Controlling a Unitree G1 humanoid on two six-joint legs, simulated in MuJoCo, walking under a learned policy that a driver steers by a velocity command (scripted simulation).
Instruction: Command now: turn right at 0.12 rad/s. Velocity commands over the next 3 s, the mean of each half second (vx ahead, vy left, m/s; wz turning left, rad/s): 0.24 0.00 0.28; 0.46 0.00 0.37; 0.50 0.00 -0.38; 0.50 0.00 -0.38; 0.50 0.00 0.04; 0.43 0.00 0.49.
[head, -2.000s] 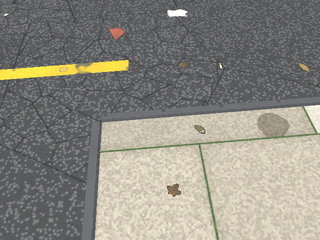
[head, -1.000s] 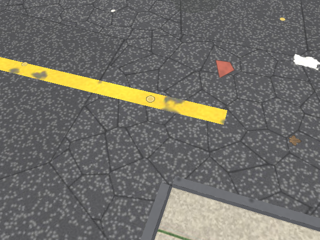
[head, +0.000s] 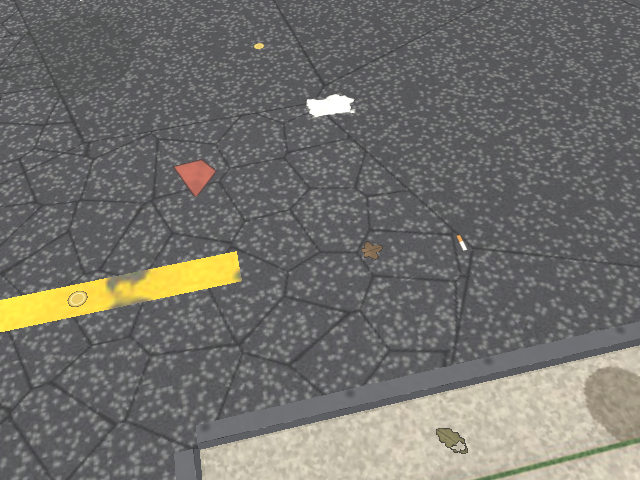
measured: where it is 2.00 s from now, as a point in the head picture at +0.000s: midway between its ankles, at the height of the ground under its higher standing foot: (229, 297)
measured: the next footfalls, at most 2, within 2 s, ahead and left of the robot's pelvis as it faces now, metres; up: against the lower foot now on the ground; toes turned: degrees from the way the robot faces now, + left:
left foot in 0.12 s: +0.05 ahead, +0.15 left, +0.00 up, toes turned +1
left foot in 0.76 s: +0.35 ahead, +0.24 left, +0.00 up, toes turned +24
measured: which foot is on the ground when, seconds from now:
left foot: up 0.00-0.10, down 0.12-0.34, up 0.36-0.74, down 0.76-1.00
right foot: down 0.00-0.74, up 0.76-1.00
